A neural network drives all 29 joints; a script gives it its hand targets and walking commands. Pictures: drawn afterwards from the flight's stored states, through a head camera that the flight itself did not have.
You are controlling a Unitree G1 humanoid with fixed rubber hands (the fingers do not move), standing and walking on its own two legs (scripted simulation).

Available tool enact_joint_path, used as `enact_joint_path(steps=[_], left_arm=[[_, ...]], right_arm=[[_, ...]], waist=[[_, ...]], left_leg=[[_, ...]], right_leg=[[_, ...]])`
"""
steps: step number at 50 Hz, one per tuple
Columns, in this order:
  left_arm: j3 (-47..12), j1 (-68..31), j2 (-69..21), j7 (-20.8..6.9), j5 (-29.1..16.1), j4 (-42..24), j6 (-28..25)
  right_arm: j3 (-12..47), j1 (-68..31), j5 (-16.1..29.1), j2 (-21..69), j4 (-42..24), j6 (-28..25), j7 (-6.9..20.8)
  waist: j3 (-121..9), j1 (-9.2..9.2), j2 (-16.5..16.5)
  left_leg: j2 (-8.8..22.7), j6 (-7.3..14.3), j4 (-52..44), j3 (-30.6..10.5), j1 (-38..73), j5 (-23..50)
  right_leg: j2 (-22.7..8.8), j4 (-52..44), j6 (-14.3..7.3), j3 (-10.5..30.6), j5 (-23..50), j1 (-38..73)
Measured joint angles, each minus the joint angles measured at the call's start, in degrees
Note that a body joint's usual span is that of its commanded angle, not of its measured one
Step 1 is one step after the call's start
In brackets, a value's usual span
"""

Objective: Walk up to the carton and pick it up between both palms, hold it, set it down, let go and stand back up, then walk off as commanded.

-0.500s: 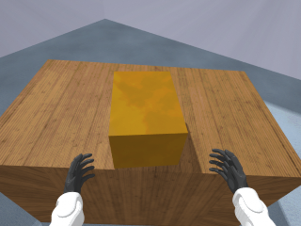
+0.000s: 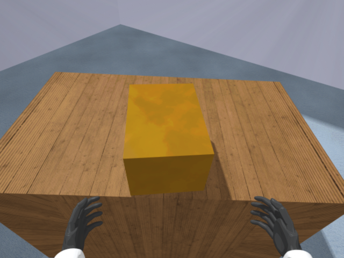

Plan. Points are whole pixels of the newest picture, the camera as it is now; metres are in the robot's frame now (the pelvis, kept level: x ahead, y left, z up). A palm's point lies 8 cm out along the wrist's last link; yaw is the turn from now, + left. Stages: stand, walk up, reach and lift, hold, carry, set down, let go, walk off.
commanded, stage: set down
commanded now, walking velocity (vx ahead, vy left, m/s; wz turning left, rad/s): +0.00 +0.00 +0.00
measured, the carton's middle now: (164, 134) +0.50 +0.06 -0.01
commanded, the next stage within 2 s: let go in 1.54 s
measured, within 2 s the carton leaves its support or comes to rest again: neither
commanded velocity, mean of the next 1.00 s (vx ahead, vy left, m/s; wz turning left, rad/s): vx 0.00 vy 0.00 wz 0.00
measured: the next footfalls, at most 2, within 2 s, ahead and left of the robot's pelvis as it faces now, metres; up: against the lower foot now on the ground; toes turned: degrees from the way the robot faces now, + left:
none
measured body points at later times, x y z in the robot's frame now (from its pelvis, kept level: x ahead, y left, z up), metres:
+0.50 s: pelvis +0.01 +0.01 +0.00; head +0.01 +0.02 +0.45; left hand +0.18 +0.24 -0.03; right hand +0.20 -0.20 -0.02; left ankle +0.02 +0.17 -0.75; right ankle +0.00 -0.12 -0.75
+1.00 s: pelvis +0.01 +0.01 +0.00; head +0.02 +0.03 +0.45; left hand +0.17 +0.24 -0.06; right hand +0.18 -0.20 -0.05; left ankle +0.02 +0.17 -0.75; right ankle +0.00 -0.12 -0.75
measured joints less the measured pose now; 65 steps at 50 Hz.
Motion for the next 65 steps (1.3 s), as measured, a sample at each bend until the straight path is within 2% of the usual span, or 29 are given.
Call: enact_joint_path(steps=[3, 7, 10, 14, 21, 29, 36, 49, 65], left_arm=[[-0.3, 0.2, 0.6, 0.3, -0.2, 0.8, -0.5], [0.0, 0.1, 1.6, -1.2, 0.2, 4.7, -1.4], [-0.4, 0.9, 2.6, -0.7, -0.9, 4.5, -1.3], [-0.3, 0.1, 3.1, -1.3, -0.5, 6.6, -2.5], [-0.4, -0.1, 3.0, -2.7, -0.1, 9.6, -3.0], [-0.7, 1.1, 1.3, -2.4, 2.4, 10.3, -4.1], [-0.8, -0.2, 0.7, -3.3, 3.3, 15.3, -5.1], [-0.4, -2.9, 2.6, -3.6, 3.4, 20.4, -4.3], [-0.5, -6.2, 2.0, -5.2, 4.8, 25.8, -1.6]], right_arm=[[-0.1, 1.0, -0.8, 0.7, -0.9, 0.2, -0.1], [0.6, 1.0, -2.4, 1.6, 0.3, 0.0, -0.6], [0.6, 1.3, -2.4, 2.3, 0.5, -0.3, -0.5], [0.4, -0.5, -4.2, 2.6, 3.5, -0.8, -0.6], [0.5, -1.4, -4.8, 2.6, 7.1, -2.0, -1.0], [0.9, -0.6, -5.1, 1.9, 10.4, -4.4, 0.4], [0.7, -1.5, -7.3, 1.5, 14.7, -6.1, 0.4], [1.0, -3.3, -9.3, 2.7, 20.6, -7.5, 0.0], [-0.1, -7.8, -13.7, 3.3, 28.6, -7.5, 0.5]], waist=[[0.5, 0.06, -0.4], [0.8, -0.21, -0.6], [0.5, -0.12, -0.7], [0.6, -0.19, -0.5], [0.0, -0.32, 0.2], [0.5, -0.53, 0.8], [1.1, -0.91, 0.6], [1.5, -0.56, -0.6], [1.9, -0.79, 1.1]], left_leg=[[0.0, -0.1, 0.0, -0.1, -0.2, 0.1], [0.1, 0.0, -0.4, -0.1, -0.3, 0.3], [0.0, -0.2, 0.2, -0.2, -1.1, 0.0], [-0.3, 0.0, 0.4, -0.3, -1.3, -0.3], [-0.7, 0.4, 0.8, 0.2, -0.8, -1.1], [-0.9, 0.7, 1.2, 1.0, 0.3, -2.1], [-0.9, 0.8, 0.9, 1.3, 0.7, -2.0], [-1.0, 0.9, 2.0, 1.0, -0.5, -2.0], [-2.0, 1.8, 3.7, 1.4, -0.5, -3.0]], right_leg=[[0.0, 0.7, -0.1, 0.0, -0.3, -0.6], [0.1, 0.2, -0.1, -0.1, -0.1, -0.6], [0.1, 0.8, 0.0, -0.1, -0.4, -1.3], [-0.3, 1.0, 0.1, -0.3, -0.7, -1.4], [-0.8, 0.5, 0.7, 0.2, -1.0, -0.6], [-1.0, -0.4, 1.0, 0.9, -1.0, 0.8], [-1.0, -0.5, 1.2, 1.2, -0.9, 0.9], [-1.1, 1.0, 1.2, 0.9, -1.3, -0.3], [-2.1, 2.2, 2.0, 1.4, -1.9, -0.2]])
